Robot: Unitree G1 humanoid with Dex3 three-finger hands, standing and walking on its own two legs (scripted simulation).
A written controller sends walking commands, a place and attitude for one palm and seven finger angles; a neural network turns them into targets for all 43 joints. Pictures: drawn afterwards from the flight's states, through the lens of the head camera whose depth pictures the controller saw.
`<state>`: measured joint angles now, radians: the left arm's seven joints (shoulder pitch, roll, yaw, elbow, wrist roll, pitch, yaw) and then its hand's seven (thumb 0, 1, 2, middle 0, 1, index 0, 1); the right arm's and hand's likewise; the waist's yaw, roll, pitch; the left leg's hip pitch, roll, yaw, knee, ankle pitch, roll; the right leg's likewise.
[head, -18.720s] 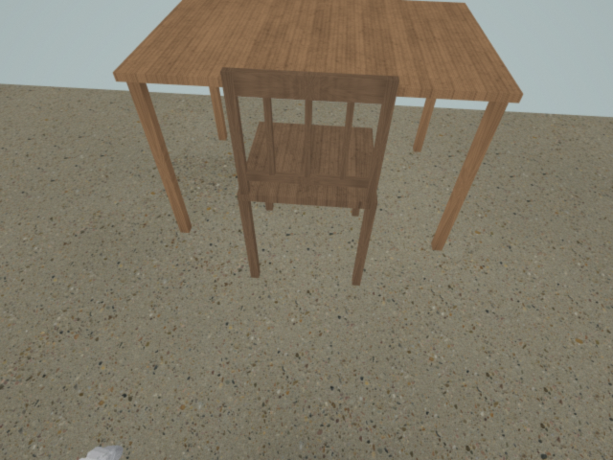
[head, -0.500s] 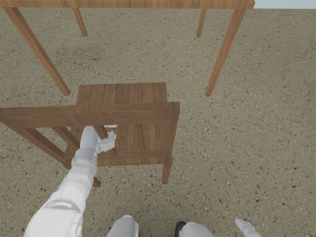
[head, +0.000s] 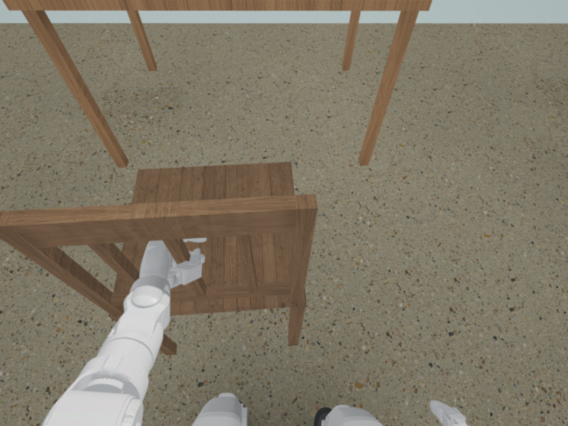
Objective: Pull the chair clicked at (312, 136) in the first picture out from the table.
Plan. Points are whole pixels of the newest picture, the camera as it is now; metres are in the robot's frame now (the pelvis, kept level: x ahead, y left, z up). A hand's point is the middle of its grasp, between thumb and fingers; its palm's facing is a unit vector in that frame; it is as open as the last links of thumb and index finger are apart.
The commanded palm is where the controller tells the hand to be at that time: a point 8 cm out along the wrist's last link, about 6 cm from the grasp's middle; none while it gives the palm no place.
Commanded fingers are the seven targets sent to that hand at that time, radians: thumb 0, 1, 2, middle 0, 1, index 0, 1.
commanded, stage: stop walking, hand still on the chair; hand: left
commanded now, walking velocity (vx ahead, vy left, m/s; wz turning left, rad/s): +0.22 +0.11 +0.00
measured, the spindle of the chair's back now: (188, 267) +0.36 +0.18 -0.10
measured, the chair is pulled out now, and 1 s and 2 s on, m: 0.59 0.64 0.64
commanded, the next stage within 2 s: open the thumb and straighten the fingers in 1.04 s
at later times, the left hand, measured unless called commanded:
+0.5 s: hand (189, 304) +0.29 +0.16 -0.06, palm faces +0.04 -0.99 -0.17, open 5.0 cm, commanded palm +0.27 +0.21 -0.04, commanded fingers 0.00 0.90 0.90 -0.50 -1.45 -0.50 -1.45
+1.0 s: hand (190, 296) +0.30 +0.16 -0.06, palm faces +0.03 -0.98 -0.17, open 5.1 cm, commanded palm +0.28 +0.21 -0.04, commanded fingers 0.00 0.90 0.90 -0.50 -1.45 -0.50 -1.45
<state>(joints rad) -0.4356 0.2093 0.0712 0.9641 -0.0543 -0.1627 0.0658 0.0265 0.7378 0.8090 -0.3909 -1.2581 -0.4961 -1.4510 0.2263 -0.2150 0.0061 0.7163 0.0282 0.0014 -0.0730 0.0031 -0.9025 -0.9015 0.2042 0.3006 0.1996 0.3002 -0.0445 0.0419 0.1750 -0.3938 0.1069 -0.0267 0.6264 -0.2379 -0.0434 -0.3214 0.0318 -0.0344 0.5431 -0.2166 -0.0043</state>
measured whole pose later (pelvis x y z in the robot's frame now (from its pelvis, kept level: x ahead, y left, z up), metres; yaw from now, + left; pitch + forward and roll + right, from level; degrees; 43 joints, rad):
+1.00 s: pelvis +0.04 +0.01 +0.01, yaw -1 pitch -2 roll -1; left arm -0.03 0.16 -0.01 0.70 -0.03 -0.13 0.07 0.03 0.72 0.86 -0.39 -1.30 -0.50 -1.45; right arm 0.19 -0.23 0.00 0.69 0.02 -0.01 -0.10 0.00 -0.91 -0.90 0.20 0.30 0.20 0.30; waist -0.01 0.01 0.06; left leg -0.21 0.06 0.00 0.48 -0.23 -0.04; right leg -0.18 0.00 0.01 0.46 -0.24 0.01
